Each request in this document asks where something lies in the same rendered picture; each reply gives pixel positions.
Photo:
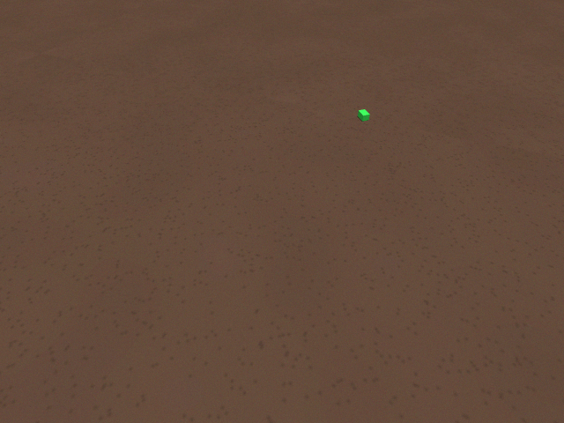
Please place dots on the small box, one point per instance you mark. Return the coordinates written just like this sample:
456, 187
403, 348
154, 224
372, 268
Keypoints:
363, 115

